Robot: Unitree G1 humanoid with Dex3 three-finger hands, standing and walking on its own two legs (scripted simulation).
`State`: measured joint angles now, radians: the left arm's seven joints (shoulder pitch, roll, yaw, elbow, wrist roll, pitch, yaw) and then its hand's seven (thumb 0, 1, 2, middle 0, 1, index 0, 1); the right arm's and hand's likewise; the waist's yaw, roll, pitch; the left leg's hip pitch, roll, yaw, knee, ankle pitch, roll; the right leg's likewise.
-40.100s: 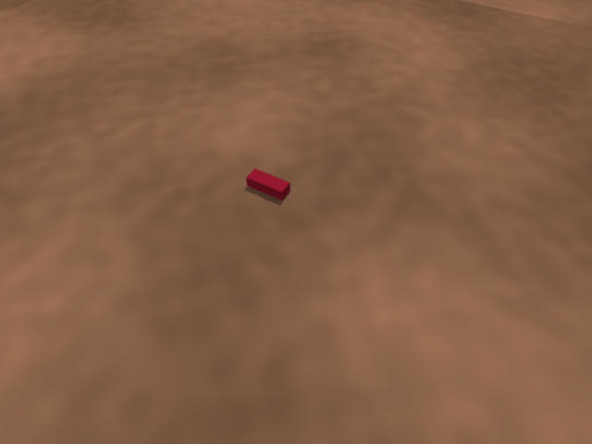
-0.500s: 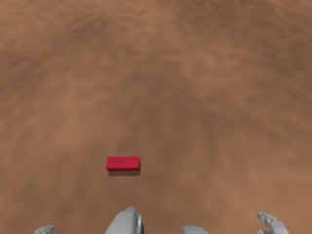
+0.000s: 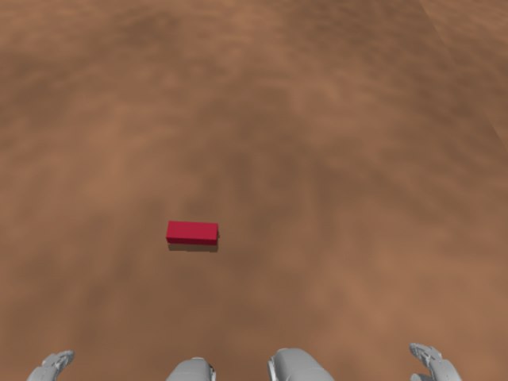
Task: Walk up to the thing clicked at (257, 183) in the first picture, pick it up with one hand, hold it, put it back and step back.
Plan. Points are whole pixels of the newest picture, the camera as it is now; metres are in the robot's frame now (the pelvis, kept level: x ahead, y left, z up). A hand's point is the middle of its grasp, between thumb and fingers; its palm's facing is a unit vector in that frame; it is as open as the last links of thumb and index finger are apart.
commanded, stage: step back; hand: left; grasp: from above
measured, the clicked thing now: (192, 233) +0.68 +0.21 -0.74
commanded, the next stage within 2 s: none
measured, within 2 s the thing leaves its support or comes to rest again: neither
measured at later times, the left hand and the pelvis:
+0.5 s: hand out of the picture -0.06 +0.24 -0.14, palm faces +0.06 -0.90 -0.44, open 7.4 cm; pelvis -0.17 -0.04 -0.02, yaw +5 degrees
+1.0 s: hand out of the picture -0.30 +0.20 -0.14, palm faces +0.05 -0.89 -0.45, open 7.4 cm; pelvis -0.34 -0.08 +0.00, yaw +1 degrees
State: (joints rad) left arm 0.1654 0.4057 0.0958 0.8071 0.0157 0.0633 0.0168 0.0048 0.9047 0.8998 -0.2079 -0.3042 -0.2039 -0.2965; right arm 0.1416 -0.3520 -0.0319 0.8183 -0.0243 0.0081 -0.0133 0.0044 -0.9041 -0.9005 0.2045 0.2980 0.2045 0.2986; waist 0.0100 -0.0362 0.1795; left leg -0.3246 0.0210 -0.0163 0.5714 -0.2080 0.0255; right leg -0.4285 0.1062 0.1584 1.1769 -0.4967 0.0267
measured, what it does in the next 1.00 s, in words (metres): walks backwards: right foot, then left foot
